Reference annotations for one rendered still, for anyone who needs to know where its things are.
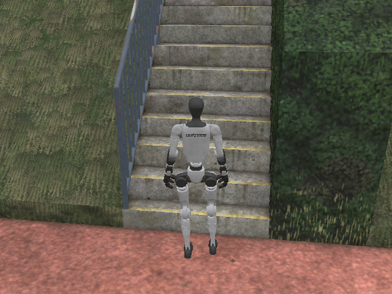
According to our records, stairs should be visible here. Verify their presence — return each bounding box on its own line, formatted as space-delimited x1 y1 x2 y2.
122 0 272 239

